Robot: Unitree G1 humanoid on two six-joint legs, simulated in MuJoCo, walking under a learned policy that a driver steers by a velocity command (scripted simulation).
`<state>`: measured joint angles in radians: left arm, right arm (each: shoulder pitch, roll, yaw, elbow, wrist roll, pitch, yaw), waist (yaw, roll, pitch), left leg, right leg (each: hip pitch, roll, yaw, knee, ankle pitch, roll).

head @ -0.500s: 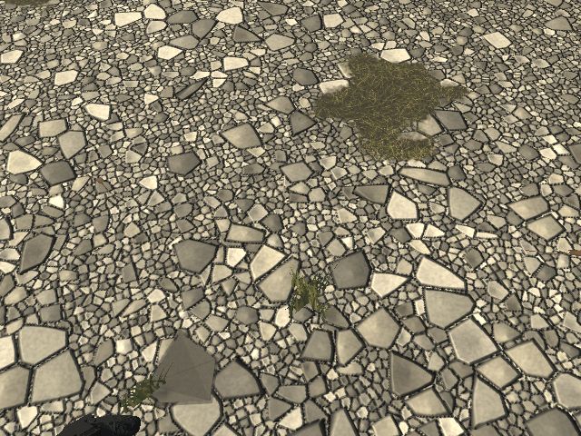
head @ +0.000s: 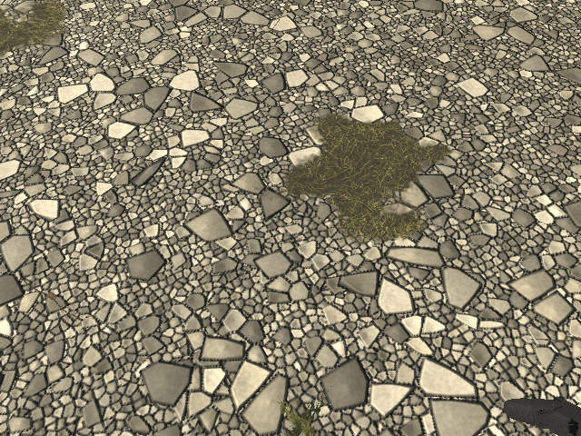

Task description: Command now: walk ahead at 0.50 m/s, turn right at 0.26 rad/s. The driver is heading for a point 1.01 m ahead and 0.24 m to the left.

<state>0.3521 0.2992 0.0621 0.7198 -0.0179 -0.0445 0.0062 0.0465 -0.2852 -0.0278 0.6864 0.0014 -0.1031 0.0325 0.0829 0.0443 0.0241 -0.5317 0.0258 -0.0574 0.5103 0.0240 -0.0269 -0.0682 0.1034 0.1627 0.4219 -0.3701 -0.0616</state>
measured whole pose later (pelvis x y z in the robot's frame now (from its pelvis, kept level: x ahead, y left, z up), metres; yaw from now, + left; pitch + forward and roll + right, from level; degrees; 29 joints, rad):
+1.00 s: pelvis +0.46 +0.04 -0.01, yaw +22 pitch +2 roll -2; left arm 0.16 0.31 0.08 0.78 -0.01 -0.03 0.01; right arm 0.12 -0.31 -0.07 0.59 0.00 0.02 0.03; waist 0.03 0.01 0.08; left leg -0.46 0.00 0.01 0.58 -0.15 0.06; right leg -0.22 -0.07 -0.17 0.73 -0.48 0.03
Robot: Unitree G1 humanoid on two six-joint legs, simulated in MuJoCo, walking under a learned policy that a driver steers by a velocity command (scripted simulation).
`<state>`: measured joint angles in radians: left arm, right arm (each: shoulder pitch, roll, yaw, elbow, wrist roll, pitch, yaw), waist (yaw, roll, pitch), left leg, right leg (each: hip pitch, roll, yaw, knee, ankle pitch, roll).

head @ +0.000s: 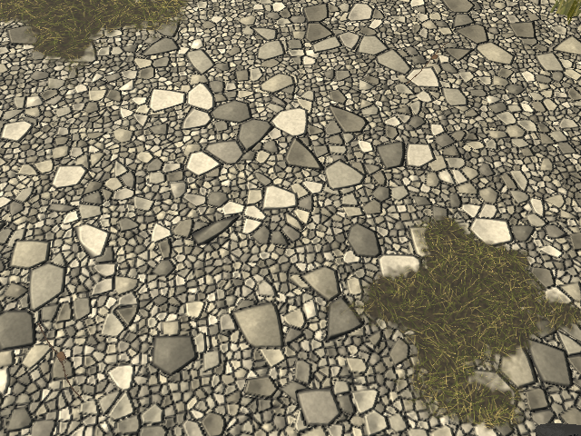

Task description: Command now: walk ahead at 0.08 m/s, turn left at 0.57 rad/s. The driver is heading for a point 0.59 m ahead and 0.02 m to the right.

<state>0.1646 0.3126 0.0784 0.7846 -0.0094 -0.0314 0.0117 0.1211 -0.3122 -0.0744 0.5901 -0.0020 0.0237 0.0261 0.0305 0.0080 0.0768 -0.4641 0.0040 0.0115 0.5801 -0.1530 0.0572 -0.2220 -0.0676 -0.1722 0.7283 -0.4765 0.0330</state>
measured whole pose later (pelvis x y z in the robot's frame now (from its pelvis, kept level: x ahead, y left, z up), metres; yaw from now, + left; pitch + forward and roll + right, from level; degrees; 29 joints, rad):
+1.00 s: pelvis +0.04 -0.02 +0.01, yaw +12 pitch -2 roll +0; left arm 0.18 0.28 0.04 0.86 -0.01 0.01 0.01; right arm 0.22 -0.23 -0.03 0.74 -0.01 0.02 -0.04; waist 0.02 -0.01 0.03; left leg -0.19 -0.01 -0.03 0.55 -0.33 0.00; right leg -0.28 -0.02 0.06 0.59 -0.30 0.02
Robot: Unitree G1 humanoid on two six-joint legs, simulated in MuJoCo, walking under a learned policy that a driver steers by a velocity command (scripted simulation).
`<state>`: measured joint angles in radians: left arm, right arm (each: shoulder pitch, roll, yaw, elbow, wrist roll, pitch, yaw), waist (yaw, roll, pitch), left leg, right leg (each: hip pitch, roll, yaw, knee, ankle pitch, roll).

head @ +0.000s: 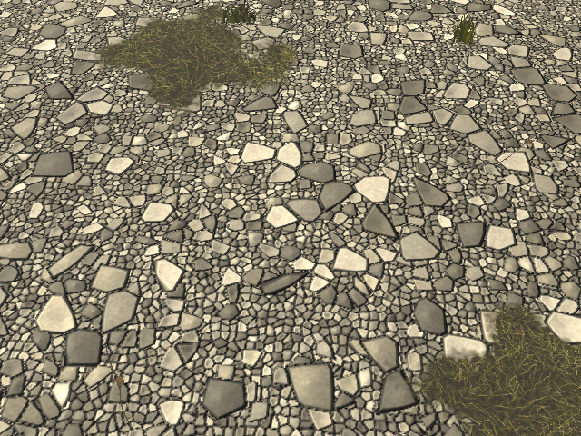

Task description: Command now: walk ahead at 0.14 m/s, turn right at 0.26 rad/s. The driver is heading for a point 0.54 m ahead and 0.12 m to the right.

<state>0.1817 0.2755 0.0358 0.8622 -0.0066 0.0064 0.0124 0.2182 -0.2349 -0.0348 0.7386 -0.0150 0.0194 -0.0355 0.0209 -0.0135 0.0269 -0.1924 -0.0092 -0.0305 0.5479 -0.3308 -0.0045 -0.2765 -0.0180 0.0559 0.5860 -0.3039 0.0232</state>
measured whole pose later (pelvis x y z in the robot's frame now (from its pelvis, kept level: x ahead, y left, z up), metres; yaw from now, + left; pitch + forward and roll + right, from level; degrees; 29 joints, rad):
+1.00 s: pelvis +0.42 -0.13 +0.01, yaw -17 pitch +1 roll +2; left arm 0.14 0.28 0.04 0.72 0.01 -0.05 0.02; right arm 0.25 -0.25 -0.04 0.84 -0.01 -0.08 0.02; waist -0.04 -0.04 0.07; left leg -0.19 -0.09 0.00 0.31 -0.13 0.07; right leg -0.57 -0.06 0.07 0.84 -0.26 0.05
